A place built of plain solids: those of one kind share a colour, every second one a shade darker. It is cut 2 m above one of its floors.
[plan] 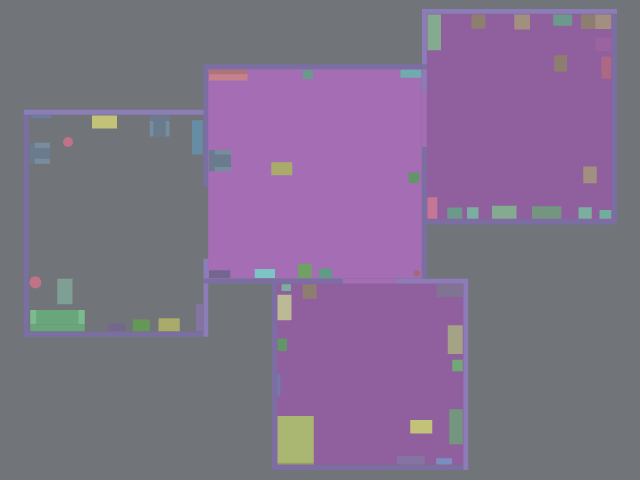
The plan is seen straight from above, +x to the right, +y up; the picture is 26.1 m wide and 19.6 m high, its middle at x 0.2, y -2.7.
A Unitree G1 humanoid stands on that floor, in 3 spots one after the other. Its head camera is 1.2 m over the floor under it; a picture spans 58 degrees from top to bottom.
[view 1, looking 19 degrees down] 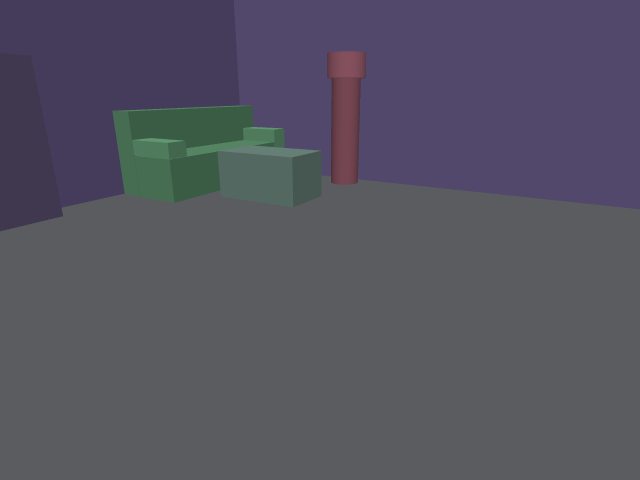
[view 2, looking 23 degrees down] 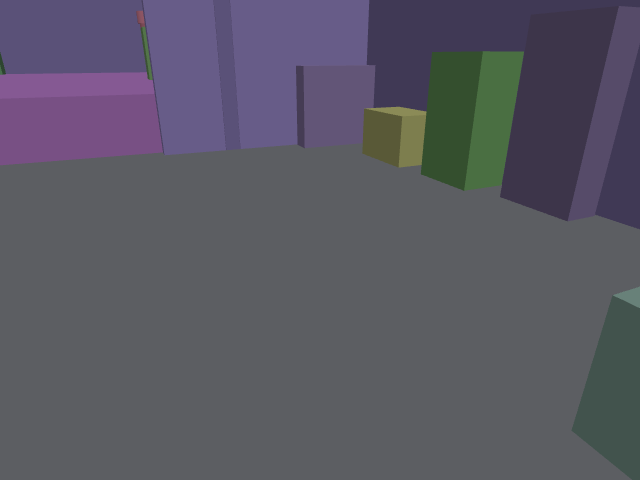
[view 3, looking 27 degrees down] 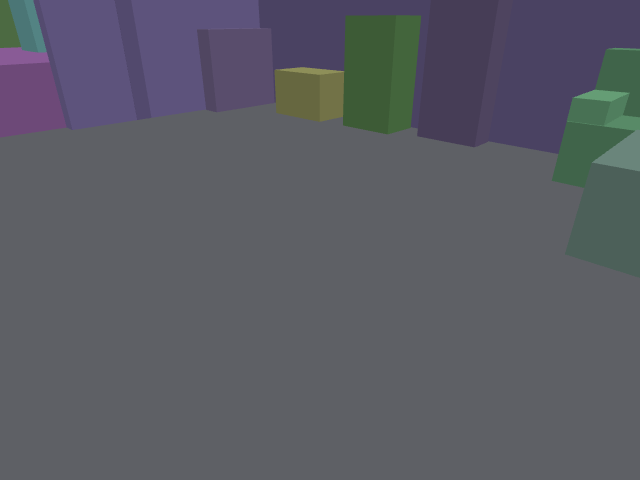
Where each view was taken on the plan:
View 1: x -6.09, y -1.74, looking -150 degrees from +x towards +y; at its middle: ground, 3.69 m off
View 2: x -10.58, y -3.02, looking -24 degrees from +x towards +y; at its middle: ground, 3.07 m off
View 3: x -10.41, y -1.74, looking -46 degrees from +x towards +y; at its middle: ground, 2.64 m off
